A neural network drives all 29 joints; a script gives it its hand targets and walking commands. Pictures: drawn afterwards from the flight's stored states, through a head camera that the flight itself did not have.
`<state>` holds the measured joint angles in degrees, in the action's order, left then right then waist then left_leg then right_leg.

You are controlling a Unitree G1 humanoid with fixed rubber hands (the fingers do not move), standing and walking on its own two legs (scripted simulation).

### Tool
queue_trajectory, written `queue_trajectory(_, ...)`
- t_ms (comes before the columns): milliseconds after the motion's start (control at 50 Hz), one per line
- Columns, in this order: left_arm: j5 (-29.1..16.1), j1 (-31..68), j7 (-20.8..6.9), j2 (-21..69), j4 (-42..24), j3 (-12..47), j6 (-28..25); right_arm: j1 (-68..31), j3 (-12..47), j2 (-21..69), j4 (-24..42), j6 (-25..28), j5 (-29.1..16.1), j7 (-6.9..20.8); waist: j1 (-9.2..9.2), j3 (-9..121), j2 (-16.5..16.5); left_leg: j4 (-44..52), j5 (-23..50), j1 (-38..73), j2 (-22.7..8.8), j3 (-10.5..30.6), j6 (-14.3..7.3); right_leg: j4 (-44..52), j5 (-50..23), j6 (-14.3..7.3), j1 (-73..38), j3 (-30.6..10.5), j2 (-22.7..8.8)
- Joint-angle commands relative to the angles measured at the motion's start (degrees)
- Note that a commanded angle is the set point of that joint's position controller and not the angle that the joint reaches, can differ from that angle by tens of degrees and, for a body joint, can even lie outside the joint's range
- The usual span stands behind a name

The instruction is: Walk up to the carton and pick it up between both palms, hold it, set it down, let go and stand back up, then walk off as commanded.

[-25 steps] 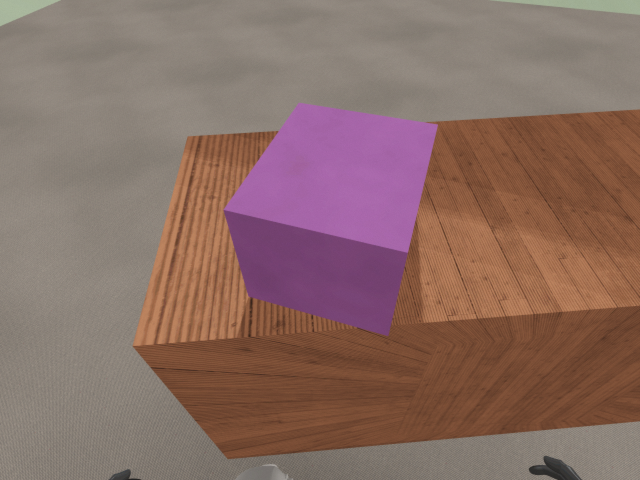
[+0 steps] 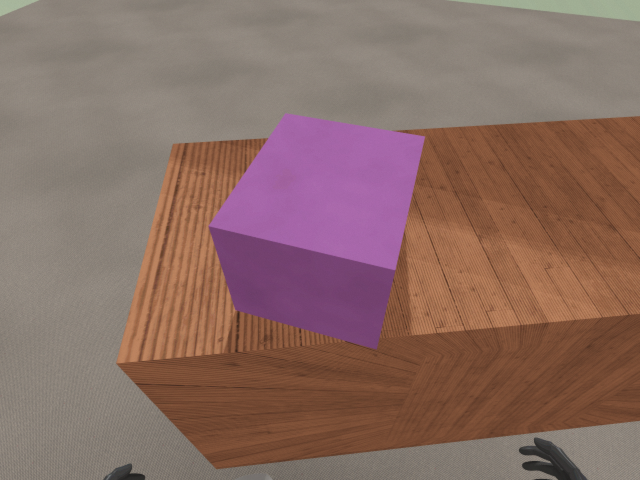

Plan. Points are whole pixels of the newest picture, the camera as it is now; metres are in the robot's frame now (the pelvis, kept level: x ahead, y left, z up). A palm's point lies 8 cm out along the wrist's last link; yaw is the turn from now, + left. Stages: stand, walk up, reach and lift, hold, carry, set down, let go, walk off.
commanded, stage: walk up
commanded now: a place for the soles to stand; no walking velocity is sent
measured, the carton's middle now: (328, 224) +0.46 +0.00 +0.04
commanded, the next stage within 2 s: reach and lift in 0.76 s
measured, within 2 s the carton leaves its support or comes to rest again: neither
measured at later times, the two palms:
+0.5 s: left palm out of the picture +0.09 +0.29 -0.08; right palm out of the picture +0.13 -0.28 -0.07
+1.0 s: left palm out of the picture +0.14 +0.28 -0.07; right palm out of the picture +0.13 -0.27 -0.08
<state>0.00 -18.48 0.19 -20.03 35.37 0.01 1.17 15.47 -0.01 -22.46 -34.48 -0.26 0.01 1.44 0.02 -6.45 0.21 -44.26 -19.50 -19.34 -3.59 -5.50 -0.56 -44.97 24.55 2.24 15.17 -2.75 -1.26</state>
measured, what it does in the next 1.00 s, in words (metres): stands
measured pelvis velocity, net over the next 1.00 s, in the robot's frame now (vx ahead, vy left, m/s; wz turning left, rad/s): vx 0.00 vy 0.00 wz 0.00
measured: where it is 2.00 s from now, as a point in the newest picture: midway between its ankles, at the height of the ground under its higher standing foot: outside the picture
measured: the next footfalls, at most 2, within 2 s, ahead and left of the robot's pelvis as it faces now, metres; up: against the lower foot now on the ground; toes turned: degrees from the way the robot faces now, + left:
none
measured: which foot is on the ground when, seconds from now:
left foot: down 0.00-1.00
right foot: down 0.00-1.00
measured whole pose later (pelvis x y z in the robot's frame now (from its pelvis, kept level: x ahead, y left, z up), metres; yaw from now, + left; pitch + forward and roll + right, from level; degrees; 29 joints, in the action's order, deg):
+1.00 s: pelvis +0.00 +0.00 +0.01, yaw +0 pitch -5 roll +0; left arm 0.0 -11.1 -0.4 -19.9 28.5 0.0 16.5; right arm 11.4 -2.7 -17.9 -45.7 13.5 0.9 1.5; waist 0.0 -7.5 -0.3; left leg -41.5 -18.2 -18.1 -3.5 -5.5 -0.3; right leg -41.8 23.0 2.0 13.7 -2.6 -1.2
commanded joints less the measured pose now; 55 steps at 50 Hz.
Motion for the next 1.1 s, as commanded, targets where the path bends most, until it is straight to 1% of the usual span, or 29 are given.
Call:
queue_trajectory(0, -0.2, 5.3, 0.1, -15.9, -0.1, -4.6, -2.6, -4.9, -4.9, -14.6, 2.0, 2.1, -0.3, -1.0, -0.53, 10.8, 3.7, 15.3, 7.3, 6.4, -10.6, 11.6, -4.5, 11.3, -14.4, -3.3, -1.6, -3.4, -4.4)
queue_trajectory(60, -0.2, 5.3, 0.4, -16.9, 0.1, -5.3, -2.5, -6.0, -4.4, -14.0, 1.8, 2.1, -1.2, -0.9, 0.17, 6.5, -0.3, 17.2, 1.8, 3.4, -9.5, 11.8, -3.7, 13.0, -10.1, -4.0, -0.7, -4.0, -4.3)
queue_trajectory(100, -0.1, 6.1, 0.0, -16.4, -1.2, -5.3, -2.6, -5.5, -4.2, -13.2, 1.3, 2.0, -1.1, -0.7, 0.01, 6.2, 0.3, 17.0, -0.7, 3.8, -8.0, 9.8, -2.6, 15.0, -7.6, -4.8, 1.4, -6.1, -4.8)
queue_trajectory(120, -0.2, 6.8, 0.0, -15.9, -0.7, -4.9, -2.7, -7.1, -4.2, -12.8, 1.2, 2.0, -0.8, -0.9, -0.11, 4.8, -2.2, 16.4, 3.6, 6.3, -7.1, 9.2, -1.8, 15.3, -9.7, -4.3, 3.8, -6.5, -5.2)
queue_trajectory(200, -0.6, 5.6, 0.0, -16.2, -0.3, -4.6, -2.8, -5.9, -4.6, -14.1, 1.4, 2.4, -0.3, -1.0, -0.68, 9.1, 3.5, 14.7, 10.3, 7.8, -9.1, 10.3, -4.2, 13.2, -14.6, -3.3, -0.1, -3.6, -4.4)
queue_trajectory(220, 0.1, 5.8, 0.3, -16.5, 0.7, -5.0, -2.7, -5.6, -4.5, -13.7, 1.0, 2.3, -1.1, -0.8, -1.16, 11.2, 0.6, 15.2, 9.7, 8.3, -10.2, 10.2, -3.6, 13.0, -14.5, -3.0, -1.2, -3.4, -4.3)
queue_trajectory(260, -0.6, 5.5, 0.2, -16.2, 0.9, -4.6, -2.6, -5.7, -4.4, -14.1, 0.0, 2.2, -1.2, -0.7, -0.51, 9.7, 1.9, 14.7, 8.0, 7.3, -8.6, 9.4, -2.6, 15.6, -13.2, -4.2, -0.8, -5.7, -5.0)
queue_trajectory(300, -0.5, 8.4, -0.5, -15.4, 0.3, -4.6, -2.3, -5.1, -4.2, -12.7, 0.7, 2.6, -0.9, -1.2, -1.20, 7.2, -2.6, 15.2, 10.4, 7.9, -8.4, 9.5, -2.5, 15.1, -13.9, -4.5, 1.6, -5.3, -5.6)
queue_trajectory(320, -0.6, 7.6, -0.5, -15.3, 0.2, -4.5, -2.3, -7.0, -4.4, -13.2, 0.7, 2.4, -0.6, -1.1, -0.76, 8.6, 0.6, 13.3, 11.6, 10.0, -7.5, 8.0, -2.2, 14.4, -17.0, -4.4, 1.4, -5.7, -5.3)
queue_trajectory(340, -0.7, 8.2, -0.3, -15.6, -0.1, -4.5, -2.3, -5.3, -4.8, -12.9, 0.9, 2.4, -1.2, -1.4, -1.85, 10.1, -1.1, 12.9, 14.2, 11.4, -8.1, 8.7, -2.7, 13.4, -17.5, -4.5, 1.5, -5.7, -5.8)
queue_trajectory(400, -0.4, 6.3, -0.6, -14.4, 0.9, -4.4, -1.8, -5.4, -4.4, -14.8, 0.7, 2.4, -1.0, -1.2, 0.13, 9.2, 1.7, 17.0, 7.1, 5.7, -9.7, 10.9, -2.9, 14.2, -15.6, -3.6, -2.5, -3.2, -4.7)
queue_trajectory(420, -0.5, 7.3, -0.6, -15.1, 1.3, -4.4, -1.9, -6.0, -4.6, -14.1, 0.4, 2.4, -0.8, -1.3, -1.04, 7.2, -1.4, 16.6, 5.6, 6.4, -9.0, 10.7, -2.5, 15.4, -15.3, -4.1, -0.6, -3.8, -4.7)
queue_trajectory(560, -0.7, 9.0, -0.9, -14.8, -0.2, -4.9, -2.0, -5.8, -4.4, -13.8, 1.5, 2.8, -0.9, -1.1, -0.81, 8.8, 0.0, 18.4, 3.1, 7.1, -7.8, 10.2, -2.5, 14.9, -13.5, -4.4, -0.2, -4.9, -4.4)
queue_trajectory(620, -0.5, 5.9, -0.5, -14.9, 0.4, -5.1, -1.9, -7.1, -4.4, -14.2, 1.4, 2.5, -0.5, -0.9, 0.52, 8.7, 2.8, 20.8, -0.3, 6.1, -11.9, 12.6, -4.4, 12.8, -8.8, -3.8, -1.2, -2.6, -3.1)
queue_trajectory(680, -0.4, 6.0, -0.6, -15.0, 0.9, -4.7, -2.2, -7.5, -4.5, -14.6, 1.5, 2.8, -0.5, -0.8, -0.84, 6.7, 4.2, 19.5, -1.1, 5.0, -9.7, 10.6, -3.6, 14.9, -12.2, -3.8, 0.0, -3.6, -4.4)
queue_trajectory(700, -0.7, 7.4, -0.8, -15.0, 1.5, -4.9, -2.2, -6.7, -4.9, -14.5, 1.2, 2.5, -0.8, -0.9, -0.64, 6.0, 0.1, 19.8, -3.0, 5.2, -9.0, 8.8, -2.6, 15.7, -13.4, -3.6, -0.7, -2.4, -4.1)
queue_trajectory(720, -0.9, 6.8, -0.7, -15.4, 0.8, -4.6, -2.1, -5.7, -4.6, -15.1, 0.5, 2.6, -1.0, -0.8, -0.44, 5.8, 1.2, 18.4, 2.2, 6.7, -9.3, 11.0, -2.8, 15.1, -14.4, -4.1, 0.2, -4.4, -4.4)
queue_trajectory(740, -0.7, 7.6, -0.9, -15.4, 0.5, -4.8, -2.6, -4.3, -4.7, -15.1, 0.1, 2.9, -1.2, -0.9, -1.26, 8.4, -1.7, 18.0, 4.7, 7.5, -9.2, 11.3, -2.7, 14.4, -14.8, -3.9, 0.1, -3.6, -4.5)
queue_trajectory(760, 0.6, 22.9, 0.7, -6.1, -5.7, -2.6, 8.9, -13.6, -8.7, -3.1, -16.0, 12.9, 6.4, -0.5, -2.89, -2.2, -0.6, 12.5, 2.0, 6.9, 0.2, 1.0, 2.0, 13.3, -4.4, -7.2, 12.1, 6.1, 1.5)
queue_trajectory(780, 0.7, 22.7, 0.6, -6.2, -11.4, -2.9, 11.4, -12.7, -12.0, -4.7, -15.6, 15.1, 7.6, 0.1, -4.03, -1.7, -0.8, 8.7, 0.5, 14.3, 1.0, 2.1, 2.2, 13.4, -1.2, -9.4, 19.5, 6.3, -1.2)
queue_trajectory(820, -0.1, 23.2, 0.8, -6.3, -16.0, -1.6, 15.2, -10.5, -15.1, -7.2, -12.5, 16.5, 8.0, 0.4, -6.47, 5.1, -5.8, 4.3, 2.7, 26.3, 1.5, 3.4, 3.2, 14.2, -0.3, -8.8, 30.1, 7.1, -1.4)
queue_trajectory(860, 1.3, 20.7, 0.8, -7.4, -21.0, -4.5, 15.3, -9.0, -15.2, -6.9, -7.9, 17.4, 7.7, -0.4, -4.37, 5.6, -4.4, 5.9, 3.6, 26.3, 2.2, 2.4, 3.4, 16.0, -5.1, -7.4, 24.4, 6.7, -0.9)
queue_trajectory(880, 1.6, 18.1, 1.2, -6.1, -24.2, -4.2, 15.0, -7.1, -15.6, -6.9, -8.6, 17.7, 6.9, -0.3, -6.36, 7.8, -1.8, 7.8, 3.6, 27.2, 2.1, 2.6, 3.1, 16.5, -8.4, -6.6, 21.0, 6.9, -0.6)
queue_trajectory(900, 1.0, 18.3, 1.5, -6.7, -25.3, -5.1, 13.8, -7.0, -13.5, -4.3, -4.7, 18.3, 6.3, -0.8, -3.87, 8.7, -5.0, 9.1, 5.3, 25.2, 2.4, 1.9, 1.5, 17.9, -9.8, -5.7, 18.6, 6.1, 0.0)
queue_trajectory(960, -1.1, 16.3, 0.2, -7.8, -25.2, -5.7, 12.6, -6.6, -12.8, -2.9, -0.3, 18.3, 4.6, -2.2, -2.79, 8.9, -5.7, 13.1, 8.6, 19.8, 2.4, 1.0, 0.1, 18.0, -19.1, -3.9, 7.0, 6.0, 1.1)
queue_trajectory(980, -0.2, 14.2, 0.7, -7.2, -25.5, -6.7, 12.2, -6.3, -11.6, -2.8, -0.3, 18.2, 4.5, -1.7, -1.06, 11.2, -3.6, 13.9, 13.4, 18.1, 2.7, 0.8, 0.7, 17.8, -23.5, -2.9, 1.4, 5.2, 2.2)
queue_trajectory(1020, -0.6, 11.4, 0.1, -7.1, -24.2, -7.1, 11.4, -6.0, -11.1, -1.6, 3.1, 19.2, 4.7, -2.0, 0.50, 11.6, -5.3, 15.8, 14.4, 16.8, 3.7, 0.6, 1.0, 19.3, -24.4, -1.9, -2.5, 5.3, 3.0)
queue_trajectory(1060, -1.6, 13.8, 0.2, -9.4, -24.8, -6.3, 10.3, -6.3, -11.4, -1.0, 2.5, 19.6, 4.1, -2.7, -0.59, 9.7, -4.0, 16.9, 15.5, 15.4, 4.1, 0.8, 0.6, 19.7, -26.8, -1.4, -0.9, 5.1, 2.6)
queue_trajectory(1080, -1.9, 12.3, -0.3, -8.8, -22.2, -7.0, 9.8, -6.0, -10.0, -0.5, 3.9, 20.0, 4.5, -2.8, 0.94, 11.5, -4.9, 17.5, 18.1, 16.1, 4.0, 0.5, 1.1, 19.9, -28.1, -1.8, -3.4, 5.0, 3.2)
